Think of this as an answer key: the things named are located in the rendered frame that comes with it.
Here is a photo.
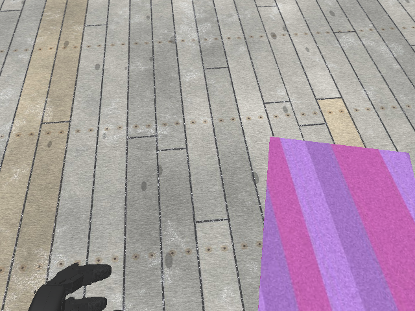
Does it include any left robot hand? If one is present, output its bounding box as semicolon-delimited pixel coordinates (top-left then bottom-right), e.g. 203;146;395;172
28;263;122;311

